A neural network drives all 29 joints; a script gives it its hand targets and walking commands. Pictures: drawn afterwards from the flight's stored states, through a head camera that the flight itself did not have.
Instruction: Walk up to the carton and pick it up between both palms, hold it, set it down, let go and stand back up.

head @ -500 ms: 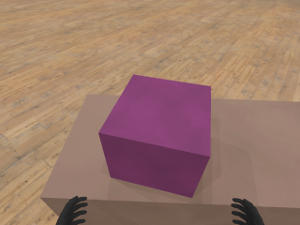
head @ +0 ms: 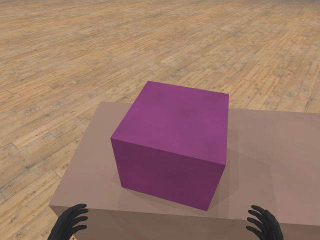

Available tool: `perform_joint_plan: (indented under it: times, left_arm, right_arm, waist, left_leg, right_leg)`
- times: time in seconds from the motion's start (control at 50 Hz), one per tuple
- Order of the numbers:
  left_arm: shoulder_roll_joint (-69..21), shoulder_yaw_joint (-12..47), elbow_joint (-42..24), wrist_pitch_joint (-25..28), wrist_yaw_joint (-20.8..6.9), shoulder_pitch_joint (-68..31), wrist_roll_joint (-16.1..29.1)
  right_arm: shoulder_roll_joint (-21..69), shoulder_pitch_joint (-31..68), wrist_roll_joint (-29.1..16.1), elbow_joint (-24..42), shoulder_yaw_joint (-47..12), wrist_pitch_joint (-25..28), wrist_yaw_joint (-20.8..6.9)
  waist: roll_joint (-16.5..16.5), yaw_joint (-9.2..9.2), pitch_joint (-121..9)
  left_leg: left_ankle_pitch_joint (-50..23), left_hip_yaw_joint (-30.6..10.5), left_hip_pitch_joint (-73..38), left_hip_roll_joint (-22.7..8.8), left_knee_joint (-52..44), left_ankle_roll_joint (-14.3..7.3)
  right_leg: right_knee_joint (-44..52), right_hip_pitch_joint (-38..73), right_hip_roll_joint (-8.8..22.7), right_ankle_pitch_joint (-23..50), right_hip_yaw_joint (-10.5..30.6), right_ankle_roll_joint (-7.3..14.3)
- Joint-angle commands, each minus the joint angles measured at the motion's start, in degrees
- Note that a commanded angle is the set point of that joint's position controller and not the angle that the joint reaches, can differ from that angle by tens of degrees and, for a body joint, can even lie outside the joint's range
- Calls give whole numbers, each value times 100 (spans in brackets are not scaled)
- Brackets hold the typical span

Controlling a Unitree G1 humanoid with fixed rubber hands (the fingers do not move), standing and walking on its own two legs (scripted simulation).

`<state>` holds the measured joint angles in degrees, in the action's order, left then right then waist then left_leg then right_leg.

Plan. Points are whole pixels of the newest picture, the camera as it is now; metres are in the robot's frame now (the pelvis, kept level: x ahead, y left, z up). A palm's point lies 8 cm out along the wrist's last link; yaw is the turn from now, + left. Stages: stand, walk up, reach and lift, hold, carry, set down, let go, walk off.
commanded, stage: reach and lift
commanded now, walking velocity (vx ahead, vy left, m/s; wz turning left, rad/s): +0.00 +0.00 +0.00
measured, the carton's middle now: (175, 140) +0.45 -0.02 +0.00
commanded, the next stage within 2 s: none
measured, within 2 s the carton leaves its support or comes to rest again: neither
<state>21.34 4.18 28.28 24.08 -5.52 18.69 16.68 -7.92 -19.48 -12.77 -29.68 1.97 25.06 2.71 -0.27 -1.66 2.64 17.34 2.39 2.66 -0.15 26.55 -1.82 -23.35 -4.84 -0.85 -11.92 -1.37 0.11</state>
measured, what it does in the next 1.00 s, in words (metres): stands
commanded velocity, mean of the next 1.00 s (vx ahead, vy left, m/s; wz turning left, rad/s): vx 0.00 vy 0.00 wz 0.00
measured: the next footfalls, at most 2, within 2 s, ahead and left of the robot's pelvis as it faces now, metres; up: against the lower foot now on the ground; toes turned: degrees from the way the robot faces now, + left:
none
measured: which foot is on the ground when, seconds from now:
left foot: down 0.00-1.00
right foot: down 0.00-1.00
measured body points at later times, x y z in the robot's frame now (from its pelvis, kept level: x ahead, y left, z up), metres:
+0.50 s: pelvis +0.01 +0.00 +0.00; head -0.02 +0.00 +0.45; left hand +0.24 +0.25 +0.02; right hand +0.24 -0.23 +0.02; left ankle -0.02 +0.09 -0.74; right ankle +0.02 -0.12 -0.74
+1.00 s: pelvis +0.02 +0.00 +0.01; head +0.01 +0.01 +0.46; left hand +0.32 +0.25 +0.07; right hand +0.27 -0.24 +0.07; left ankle -0.02 +0.09 -0.74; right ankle +0.02 -0.12 -0.74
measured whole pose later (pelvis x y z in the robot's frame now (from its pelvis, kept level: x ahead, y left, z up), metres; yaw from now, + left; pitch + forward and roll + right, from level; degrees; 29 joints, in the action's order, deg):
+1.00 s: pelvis +0.02 +0.00 +0.01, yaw +0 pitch -3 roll -1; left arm 22.4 -2.7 13.9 -5.4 -5.7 -3.2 17.0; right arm -15.2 -5.9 -17.9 -5.3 4.2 -5.7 6.4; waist 0.2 1.1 1.4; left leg 15.5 1.8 2.2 0.3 20.9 -2.1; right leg -17.0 -3.8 -1.4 -9.8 0.4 -0.2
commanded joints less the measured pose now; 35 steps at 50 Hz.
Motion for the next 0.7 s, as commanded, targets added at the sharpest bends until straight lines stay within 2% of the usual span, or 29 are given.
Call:
perform_joint_plan:
  times: [0.0, 0.1, 0.16, 0.36, 0.54, 0.68]
  left_arm:
    - [856, -108, -720, 289, 54, -504, 213]
    - [1008, 19, -731, 82, 171, -1059, 382]
    - [1056, 54, -804, -137, 220, -1309, 456]
    - [1064, -160, -945, -988, 79, -1755, 456]
    - [1012, -590, -1776, -1610, -43, -1881, 223]
    - [971, -828, -2265, -2094, -50, -2124, 109]
  right_arm:
    - [-433, 371, -7, 895, 208, 59, 43]
    - [-484, 924, 41, 1103, 311, -345, 80]
    - [-537, 1109, 26, 1248, 317, -677, 105]
    - [-681, 1316, -96, 1807, 219, -1677, 305]
    - [-867, 1140, -231, 2877, 218, -2115, 423]
    - [-1074, 1143, -361, 3345, 290, -2421, 439]
  waist:
    - [346, 44, 219]
    - [449, 94, 153]
    - [479, 117, 17]
    - [234, 198, -68]
    - [239, 221, -436]
    - [314, 248, -623]
  left_leg:
    - [-626, -319, 1215, -64, -611, 354]
    - [153, -362, 1654, -148, -798, 250]
    - [165, -385, 1655, -172, -870, 229]
    - [-1020, -416, 838, -102, -836, 302]
    - [-2276, -385, 352, -43, -688, 402]
    - [-2664, -375, 202, -48, -669, 440]
  right_leg:
    - [290, 210, 47, -268, 435, 309]
    - [160, 394, 61, -549, 470, 304]
    - [140, 534, 65, -430, 487, 295]
    - [521, 577, 153, 224, 519, 306]
    - [578, 793, 127, 1372, 492, 246]
    - [583, 786, 96, 1767, 498, 232]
